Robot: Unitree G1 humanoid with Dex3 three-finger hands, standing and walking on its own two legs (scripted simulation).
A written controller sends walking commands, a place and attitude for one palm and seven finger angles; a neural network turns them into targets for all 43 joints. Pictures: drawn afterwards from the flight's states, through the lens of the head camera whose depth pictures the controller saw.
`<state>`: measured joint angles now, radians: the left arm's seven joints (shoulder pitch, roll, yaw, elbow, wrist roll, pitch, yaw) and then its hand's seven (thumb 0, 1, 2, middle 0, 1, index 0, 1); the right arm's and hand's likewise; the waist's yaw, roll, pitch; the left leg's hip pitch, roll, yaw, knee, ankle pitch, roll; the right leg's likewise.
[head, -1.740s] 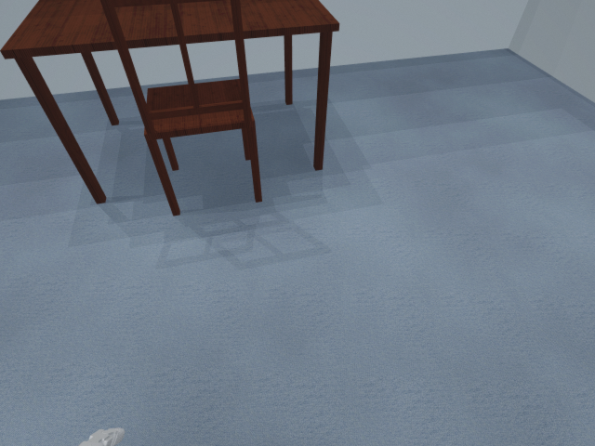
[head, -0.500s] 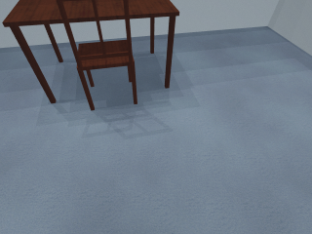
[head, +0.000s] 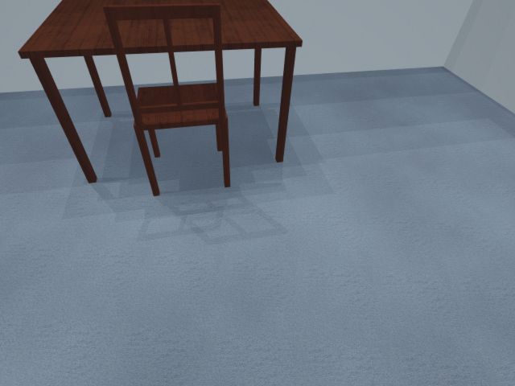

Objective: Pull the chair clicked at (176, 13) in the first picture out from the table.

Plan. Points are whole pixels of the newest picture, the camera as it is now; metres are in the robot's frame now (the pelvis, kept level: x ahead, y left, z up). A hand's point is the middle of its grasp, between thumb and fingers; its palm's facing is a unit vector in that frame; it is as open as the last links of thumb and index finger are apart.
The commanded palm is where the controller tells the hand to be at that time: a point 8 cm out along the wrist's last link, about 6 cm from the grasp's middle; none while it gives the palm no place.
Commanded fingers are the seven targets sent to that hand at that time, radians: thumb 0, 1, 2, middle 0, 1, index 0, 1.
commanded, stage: walk to a spot facing it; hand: left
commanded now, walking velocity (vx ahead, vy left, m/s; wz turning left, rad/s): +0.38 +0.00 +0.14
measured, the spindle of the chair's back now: (173, 65) +1.28 +0.42 -0.06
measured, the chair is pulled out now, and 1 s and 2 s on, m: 0.00 0.00 0.00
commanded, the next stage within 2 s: take the last steps up to it in 1.08 s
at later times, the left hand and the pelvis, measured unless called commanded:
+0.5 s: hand (177, 328) +0.28 +0.18 -0.18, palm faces -0.04 -0.99 -0.15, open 7.4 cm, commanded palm none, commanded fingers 0.00 0.90 0.90 -0.20 -0.30 -0.20 -0.30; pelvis +0.18 +0.01 -0.01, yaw +1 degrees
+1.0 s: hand (184, 307) +0.33 +0.18 -0.19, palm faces +0.24 -0.96 -0.15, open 7.3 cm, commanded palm none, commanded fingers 0.00 0.90 0.90 -0.20 -0.30 -0.20 -0.30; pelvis +0.41 +0.02 -0.01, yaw +9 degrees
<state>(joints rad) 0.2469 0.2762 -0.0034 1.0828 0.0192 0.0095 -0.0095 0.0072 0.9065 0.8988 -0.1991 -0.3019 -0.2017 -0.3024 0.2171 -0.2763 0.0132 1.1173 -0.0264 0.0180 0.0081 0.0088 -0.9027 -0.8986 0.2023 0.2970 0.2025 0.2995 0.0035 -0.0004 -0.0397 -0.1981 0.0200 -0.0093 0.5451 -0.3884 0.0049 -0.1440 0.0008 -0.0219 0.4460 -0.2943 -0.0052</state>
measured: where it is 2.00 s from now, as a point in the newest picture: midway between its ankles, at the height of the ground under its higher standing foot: (243, 272)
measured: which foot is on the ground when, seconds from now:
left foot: down 0.00-0.56, up 0.58-1.00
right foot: down 0.00-0.12, up 0.14-0.52, down 0.54-1.00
